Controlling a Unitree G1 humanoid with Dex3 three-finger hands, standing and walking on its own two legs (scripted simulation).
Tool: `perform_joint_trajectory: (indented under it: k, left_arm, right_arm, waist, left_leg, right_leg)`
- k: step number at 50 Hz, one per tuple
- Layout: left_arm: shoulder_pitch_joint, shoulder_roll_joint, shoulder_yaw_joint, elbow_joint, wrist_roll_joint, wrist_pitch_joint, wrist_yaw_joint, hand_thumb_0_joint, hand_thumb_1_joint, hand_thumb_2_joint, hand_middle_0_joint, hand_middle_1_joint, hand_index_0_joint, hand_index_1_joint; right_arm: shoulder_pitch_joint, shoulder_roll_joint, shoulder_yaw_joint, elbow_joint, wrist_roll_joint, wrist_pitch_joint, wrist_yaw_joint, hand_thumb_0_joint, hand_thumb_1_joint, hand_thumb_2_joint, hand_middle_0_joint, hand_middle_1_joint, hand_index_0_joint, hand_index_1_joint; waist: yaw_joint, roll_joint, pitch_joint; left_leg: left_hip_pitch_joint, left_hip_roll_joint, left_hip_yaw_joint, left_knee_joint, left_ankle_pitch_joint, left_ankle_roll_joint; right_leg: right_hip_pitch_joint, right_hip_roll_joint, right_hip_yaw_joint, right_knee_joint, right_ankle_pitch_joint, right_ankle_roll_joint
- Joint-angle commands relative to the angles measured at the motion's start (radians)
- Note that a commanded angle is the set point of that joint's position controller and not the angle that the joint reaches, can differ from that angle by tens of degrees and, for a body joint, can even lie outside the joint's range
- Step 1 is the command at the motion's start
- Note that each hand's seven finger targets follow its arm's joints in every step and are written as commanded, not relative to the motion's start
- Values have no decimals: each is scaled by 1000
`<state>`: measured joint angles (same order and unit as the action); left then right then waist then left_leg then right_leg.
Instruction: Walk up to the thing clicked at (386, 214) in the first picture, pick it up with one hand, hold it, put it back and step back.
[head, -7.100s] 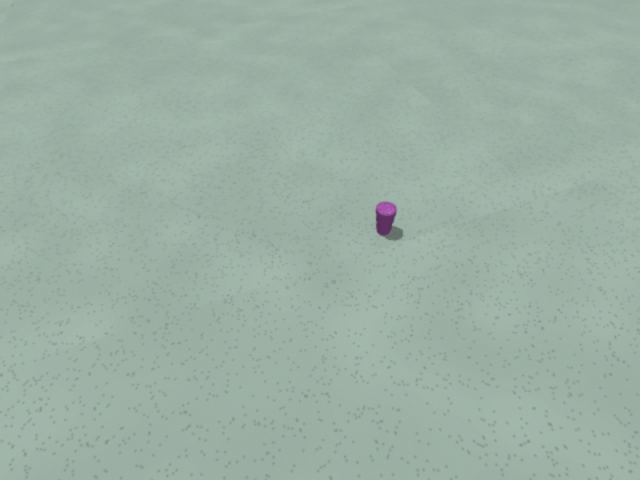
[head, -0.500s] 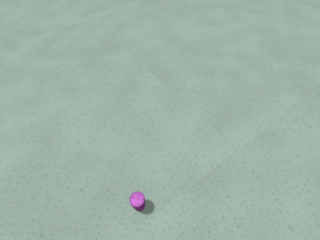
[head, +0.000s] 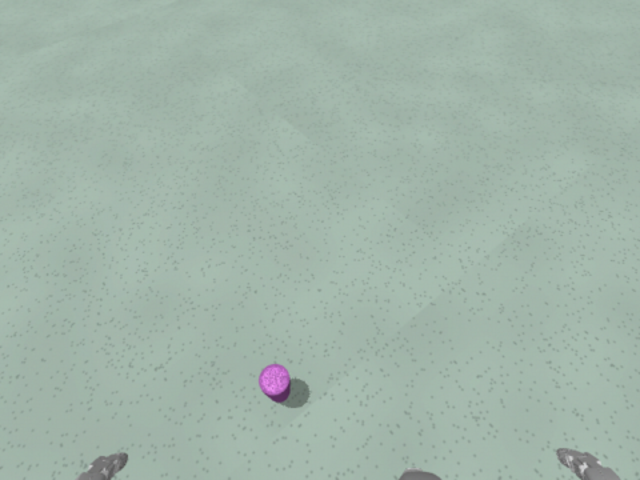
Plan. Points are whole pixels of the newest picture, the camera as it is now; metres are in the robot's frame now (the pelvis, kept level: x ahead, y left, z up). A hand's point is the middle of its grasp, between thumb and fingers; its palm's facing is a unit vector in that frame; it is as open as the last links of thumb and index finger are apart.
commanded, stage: walk up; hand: left
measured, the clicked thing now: (277, 386) +0.43 +0.18 -0.69
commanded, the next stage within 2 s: none
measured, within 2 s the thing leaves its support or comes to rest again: neither
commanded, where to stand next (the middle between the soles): +0.06 -0.02 m, yaw -3 degrees
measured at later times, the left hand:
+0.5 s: hand out of the picture +0.07 +0.25 -0.14, palm faces -0.06 -0.94 -0.34, open 7.4 cm
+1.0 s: hand out of the picture +0.04 +0.26 -0.13, palm faces -0.04 -0.93 -0.37, open 7.4 cm
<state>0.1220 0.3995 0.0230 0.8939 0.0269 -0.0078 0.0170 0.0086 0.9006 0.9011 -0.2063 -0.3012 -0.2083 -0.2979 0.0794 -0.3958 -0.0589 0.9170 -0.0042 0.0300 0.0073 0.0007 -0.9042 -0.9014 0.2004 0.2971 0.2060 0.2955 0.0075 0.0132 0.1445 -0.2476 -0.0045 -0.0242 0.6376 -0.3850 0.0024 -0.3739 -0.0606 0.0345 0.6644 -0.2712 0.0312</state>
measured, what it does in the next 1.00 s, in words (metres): steps on the spot: right foot, then left foot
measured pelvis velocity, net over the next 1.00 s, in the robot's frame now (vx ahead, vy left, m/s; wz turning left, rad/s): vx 0.01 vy -0.01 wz -0.05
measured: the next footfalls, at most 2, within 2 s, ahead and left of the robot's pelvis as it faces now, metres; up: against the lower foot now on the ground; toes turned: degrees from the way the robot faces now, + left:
right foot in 0.26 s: +0.02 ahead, -0.14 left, +0.00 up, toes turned -2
left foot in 0.54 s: +0.13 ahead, +0.12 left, +0.00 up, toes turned -1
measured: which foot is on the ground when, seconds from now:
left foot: down 0.00-0.30, up 0.32-0.52, down 0.54-1.00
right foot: down 0.00-0.02, up 0.04-0.24, down 0.26-1.00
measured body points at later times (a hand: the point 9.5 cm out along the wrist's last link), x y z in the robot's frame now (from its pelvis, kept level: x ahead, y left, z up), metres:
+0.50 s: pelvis +0.00 -0.01 +0.01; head +0.01 +0.00 +0.46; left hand +0.08 +0.30 -0.11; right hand +0.04 -0.35 -0.10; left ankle +0.04 +0.11 -0.70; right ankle -0.02 -0.14 -0.72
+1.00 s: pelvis +0.01 -0.01 +0.02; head +0.01 -0.02 +0.47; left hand +0.04 +0.31 -0.10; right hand +0.08 -0.33 -0.11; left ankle +0.05 +0.11 -0.70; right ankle -0.04 -0.14 -0.72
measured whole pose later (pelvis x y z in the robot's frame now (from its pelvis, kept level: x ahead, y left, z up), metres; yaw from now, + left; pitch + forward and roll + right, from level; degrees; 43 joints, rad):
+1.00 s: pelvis +0.01 -0.01 +0.02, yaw -3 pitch -3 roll +0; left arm 0.29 0.37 0.05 1.00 0.03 -0.05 -0.04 0.01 0.90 0.90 -0.21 -0.30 -0.21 -0.30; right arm 0.20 -0.40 -0.06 0.98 -0.03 -0.01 0.06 0.00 -0.90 -0.90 0.20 0.30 0.21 0.30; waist 0.04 0.03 0.05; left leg -0.34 0.01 0.01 0.70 -0.40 0.02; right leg -0.09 -0.03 0.02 0.45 -0.33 0.00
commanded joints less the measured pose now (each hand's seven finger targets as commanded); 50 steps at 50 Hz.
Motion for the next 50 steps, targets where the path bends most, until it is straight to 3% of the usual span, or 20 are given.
perform_joint_trajectory:
  k: [1,2,5,9,12,13,15,16,22,25,27,28,31,38,40,41,42,44,46,50]
  left_arm:
    - [22,147,42,-61,-23,24,12,0,900,900,-200,-300,-200,-300]
    - [-43,205,64,-43,-15,28,18,0,900,900,-200,-300,-200,-300]
    - [-12,193,70,-26,-32,29,-2,0,900,900,-200,-300,-200,-300]
    - [-43,182,71,-38,-6,15,-27,0,900,900,-200,-300,-200,-300]
    - [29,168,81,-4,6,-2,-31,0,900,900,-200,-300,-200,-300]
    - [75,196,91,14,12,-13,-28,0,900,900,-200,-300,-200,-300]
    - [105,309,118,7,3,-15,-35,0,900,900,-200,-300,-200,-300]
    - [118,299,119,-14,10,-18,-40,0,900,900,-200,-300,-200,-300]
    - [55,239,90,-42,2,-26,-28,0,900,900,-200,-300,-200,-300]
    - [-34,199,59,-48,-29,-8,-26,0,900,900,-200,-300,-200,-300]
    - [0,123,35,-47,-54,7,-21,0,900,900,-200,-300,-200,-300]
    - [59,161,47,-13,-56,24,-13,0,900,900,-200,-300,-200,-300]
    - [73,185,64,29,-44,36,-11,0,900,900,-200,-300,-200,-300]
    - [142,160,57,125,-13,-9,-14,0,900,900,-200,-300,-200,-300]
    - [24,249,64,94,-3,-23,-13,0,900,900,-200,-300,-200,-300]
    - [-50,239,56,73,-4,-25,-17,0,900,900,-200,-300,-200,-300]
    - [40,263,75,52,1,-38,-34,0,900,900,-200,-300,-200,-300]
    - [94,307,92,69,10,-49,-32,0,900,900,-200,-300,-200,-300]
    - [149,291,98,58,7,-64,-29,0,900,900,-200,-300,-200,-300]
    - [134,277,100,-1,3,-62,-42,0,900,900,-200,-300,-200,-300]
  right_arm:
    - [13,-313,-64,-48,-31,-53,-21,0,-900,-900,200,300,200,300]
    - [11,-332,-71,-41,-16,-58,-21,0,-900,-900,200,300,200,300]
    - [-1,-258,-50,-42,-20,-81,-34,0,-900,-900,200,300,200,300]
    - [111,-268,-60,-24,-22,-86,-36,0,-900,-900,200,300,200,300]
    - [123,-281,-62,-36,-14,-72,-28,0,-900,-900,200,300,200,300]
    - [106,-246,-50,-53,-5,-70,-26,0,-900,-900,200,300,200,300]
    - [64,-179,-29,-84,1,-70,-31,0,-900,-900,200,300,200,300]
    - [55,-206,-35,-79,-6,-71,-35,0,-900,-900,200,300,200,300]
    - [152,-169,-28,-29,-14,-84,-6,0,-900,-900,200,300,200,300]
    - [194,-144,-28,12,-10,-82,-14,0,-900,-900,200,300,200,300]
    - [154,-240,-40,-6,-23,-85,-29,0,-900,-900,200,300,200,300]
    - [85,-289,-42,-28,-16,-85,-29,0,-900,-900,200,300,200,300]
    - [38,-265,-36,-21,-19,-84,-32,0,-900,-900,200,300,200,300]
    - [-15,-213,-21,-27,-13,-47,-10,0,-900,-900,200,300,200,300]
    - [-14,-160,-9,-11,6,-40,-4,0,-900,-900,200,300,200,300]
    - [10,-163,-12,17,4,-41,-2,0,-900,-900,200,300,200,300]
    - [61,-237,-47,-12,-12,-60,18,0,-900,-900,200,300,200,300]
    - [-15,-204,-44,-35,-20,-60,34,0,-900,-900,200,300,200,300]
    - [-41,-186,-37,-62,-22,-74,38,0,-900,-900,200,300,200,300]
    - [27,-176,-47,-79,-19,-98,49,0,-900,-900,200,300,200,300]
  waist:
    - [10,119,-178]
    - [-33,126,-141]
    - [9,101,-141]
    - [-43,168,-188]
    - [1,137,-180]
    - [28,68,-202]
    - [54,-215,-144]
    - [70,-187,-108]
    - [15,-154,-81]
    - [-50,-98,-123]
    - [-22,95,-138]
    - [7,114,-141]
    - [7,128,-116]
    - [25,107,-170]
    - [-17,-62,-96]
    - [-50,-62,-82]
    - [-27,-57,-133]
    - [27,-202,-26]
    - [65,-177,33]
    - [40,-197,-24]
  left_leg:
    - [89,375,-412,-300,400,175]
    - [-54,422,-448,-302,410,263]
    - [104,274,-204,-187,624,183]
    - [211,264,-191,-159,562,173]
    - [158,231,-140,-70,513,159]
    - [40,183,-86,8,457,117]
    - [-273,-24,100,248,-176,33]
    - [-304,-6,7,356,-275,35]
    - [-137,29,31,100,-65,16]
    - [141,1,47,-160,224,11]
    - [117,237,-274,-328,372,80]
    - [-3,338,-370,-349,255,186]
    - [-19,309,-321,-325,224,217]
    - [-75,188,-133,-224,28,98]
    - [-23,63,-54,-160,-39,12]
    - [99,63,-37,-147,-6,7]
    - [6,30,-17,-94,-206,50]
    - [-218,2,48,85,-64,28]
    - [-370,46,6,103,-9,20]
    - [-217,34,41,-21,-21,15]
  right_leg:
    - [-75,86,67,161,-284,-48]
    - [18,55,123,266,-336,-45]
    - [-53,74,119,279,-226,-61]
    - [2,49,1,48,-222,-54]
    - [150,74,-50,-236,-92,-95]
    - [301,46,6,-275,7,-124]
    - [362,-243,421,-350,-128,-296]
    - [322,-302,480,-372,-73,-347]
    - [194,-150,199,-314,154,-249]
    - [38,-111,114,-163,299,-172]
    - [17,48,66,-26,72,-61]
    - [95,75,47,50,-222,-56]
    - [70,72,106,213,-309,-73]
    - [284,51,-3,-290,-35,-66]
    - [49,-113,262,-370,-244,-131]
    - [-46,-132,253,-380,-293,-128]
    - [92,-92,235,-382,-502,-154]
    - [186,-213,389,-505,-620,-210]
    - [321,-244,388,-496,-322,-243]
    - [320,-183,210,-404,-41,-233]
